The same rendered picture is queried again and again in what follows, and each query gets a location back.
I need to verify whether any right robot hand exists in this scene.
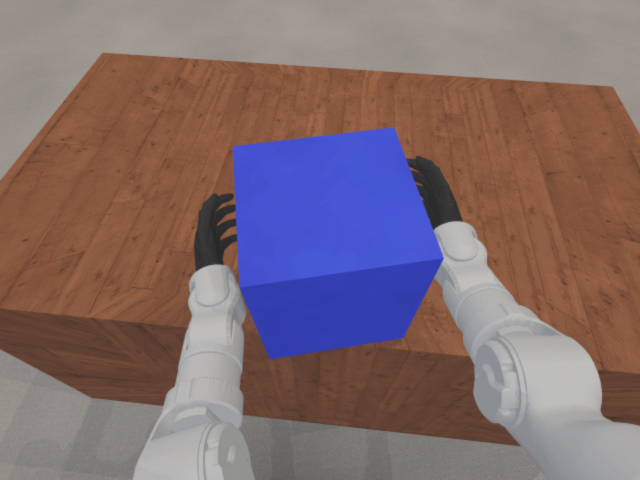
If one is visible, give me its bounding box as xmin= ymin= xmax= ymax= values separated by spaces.
xmin=406 ymin=156 xmax=463 ymax=231

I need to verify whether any right robot forearm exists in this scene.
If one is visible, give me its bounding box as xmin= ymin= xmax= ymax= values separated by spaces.
xmin=434 ymin=221 xmax=602 ymax=409

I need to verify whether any robot right upper arm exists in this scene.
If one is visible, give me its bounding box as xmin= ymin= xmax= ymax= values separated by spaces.
xmin=473 ymin=335 xmax=640 ymax=480

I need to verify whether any robot left upper arm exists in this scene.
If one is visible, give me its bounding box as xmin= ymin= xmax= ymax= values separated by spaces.
xmin=134 ymin=420 xmax=255 ymax=480

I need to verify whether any carton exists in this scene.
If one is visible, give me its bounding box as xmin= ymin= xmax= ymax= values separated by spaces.
xmin=233 ymin=127 xmax=444 ymax=359

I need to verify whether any left robot hand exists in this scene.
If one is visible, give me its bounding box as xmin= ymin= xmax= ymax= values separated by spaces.
xmin=194 ymin=193 xmax=237 ymax=271

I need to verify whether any pedestal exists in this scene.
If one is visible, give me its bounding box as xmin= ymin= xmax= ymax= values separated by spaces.
xmin=0 ymin=53 xmax=640 ymax=446

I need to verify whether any left robot forearm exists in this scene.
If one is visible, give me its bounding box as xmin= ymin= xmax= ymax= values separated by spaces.
xmin=133 ymin=264 xmax=246 ymax=480

